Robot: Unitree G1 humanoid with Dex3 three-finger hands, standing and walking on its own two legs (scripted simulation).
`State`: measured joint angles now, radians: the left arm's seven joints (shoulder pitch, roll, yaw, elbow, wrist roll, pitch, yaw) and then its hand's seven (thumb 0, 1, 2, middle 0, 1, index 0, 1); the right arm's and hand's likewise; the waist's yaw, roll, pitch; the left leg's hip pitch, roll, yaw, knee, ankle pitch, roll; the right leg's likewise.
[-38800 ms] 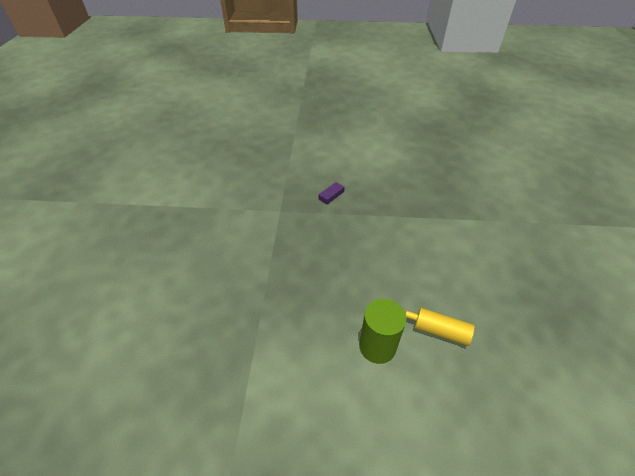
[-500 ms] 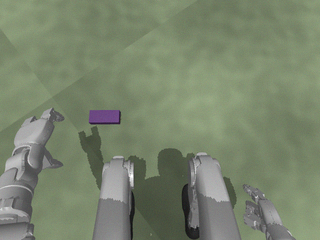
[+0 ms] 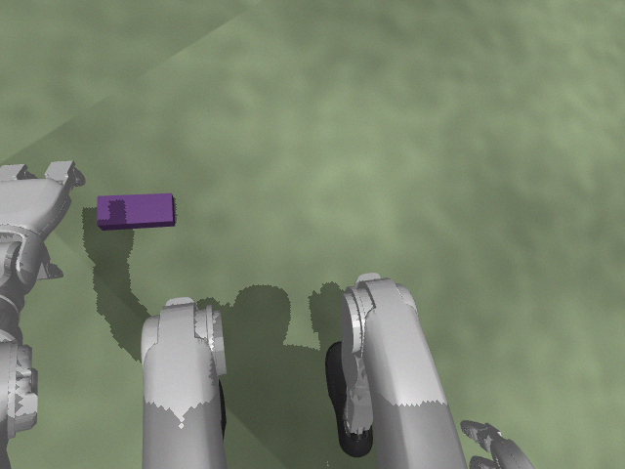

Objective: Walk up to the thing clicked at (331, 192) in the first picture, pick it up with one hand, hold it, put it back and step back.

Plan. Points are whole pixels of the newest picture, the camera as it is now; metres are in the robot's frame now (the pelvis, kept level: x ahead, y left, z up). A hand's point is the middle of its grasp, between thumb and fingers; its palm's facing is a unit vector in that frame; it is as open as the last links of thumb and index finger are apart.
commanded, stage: rise first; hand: left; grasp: from above
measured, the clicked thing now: (137, 211) +0.52 +0.25 -0.34
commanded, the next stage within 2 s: none
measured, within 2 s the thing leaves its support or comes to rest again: neither
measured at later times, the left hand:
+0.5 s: hand (68, 217) +0.46 +0.31 -0.20, palm faces -0.45 -0.04 -0.89, open 13.3 cm
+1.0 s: hand (76, 215) +0.47 +0.30 -0.21, palm faces -0.46 -0.06 -0.89, open 13.6 cm
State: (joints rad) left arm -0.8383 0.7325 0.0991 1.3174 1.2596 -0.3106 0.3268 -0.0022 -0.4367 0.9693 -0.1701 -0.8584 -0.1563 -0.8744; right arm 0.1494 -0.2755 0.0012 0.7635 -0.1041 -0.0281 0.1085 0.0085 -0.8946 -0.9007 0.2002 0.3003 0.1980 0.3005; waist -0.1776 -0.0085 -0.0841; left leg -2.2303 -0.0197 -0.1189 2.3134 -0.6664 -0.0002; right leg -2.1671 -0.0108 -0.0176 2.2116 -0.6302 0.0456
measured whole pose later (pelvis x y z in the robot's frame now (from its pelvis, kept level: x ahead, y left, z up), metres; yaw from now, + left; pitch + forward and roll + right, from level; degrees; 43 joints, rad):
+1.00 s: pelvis +0.01 +0.00 -0.03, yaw -2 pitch +34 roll -10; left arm -0.96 0.85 0.13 1.48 1.32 -0.31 0.41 0.00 -0.42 0.93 -0.19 -0.87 -0.18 -0.88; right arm 0.14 -0.29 0.09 0.73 -0.18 -0.02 0.15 0.00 -0.91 -0.90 0.20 0.30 0.20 0.30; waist -0.26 -0.03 -0.01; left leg -2.32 -0.02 -0.16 2.44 -0.71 -0.01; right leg -2.26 0.01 -0.05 2.31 -0.65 0.06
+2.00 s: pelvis +0.01 +0.00 -0.04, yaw -3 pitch +33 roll -11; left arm -0.98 0.88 0.12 1.49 1.33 -0.29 0.41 0.00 -0.48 0.99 -0.16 -0.90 -0.14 -0.92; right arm 0.16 -0.29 0.12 0.71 -0.17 -0.05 0.17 0.00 -0.91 -0.90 0.20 0.30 0.20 0.30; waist -0.29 -0.03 0.01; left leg -2.34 -0.02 -0.17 2.45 -0.70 0.00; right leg -2.26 0.01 -0.06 2.31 -0.64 0.06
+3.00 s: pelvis +0.01 +0.00 -0.04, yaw -4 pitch +34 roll -10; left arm -1.14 0.82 0.08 1.61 1.36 -0.19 0.49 0.00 -0.47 0.97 -0.15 -0.95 -0.15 -0.96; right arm 0.19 -0.31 0.16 0.67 -0.17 -0.09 0.16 0.00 -0.91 -0.90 0.20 0.30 0.20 0.30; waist -0.39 -0.03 0.03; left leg -2.36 -0.01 -0.18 2.46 -0.70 -0.02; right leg -2.29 0.02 -0.06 2.32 -0.62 0.06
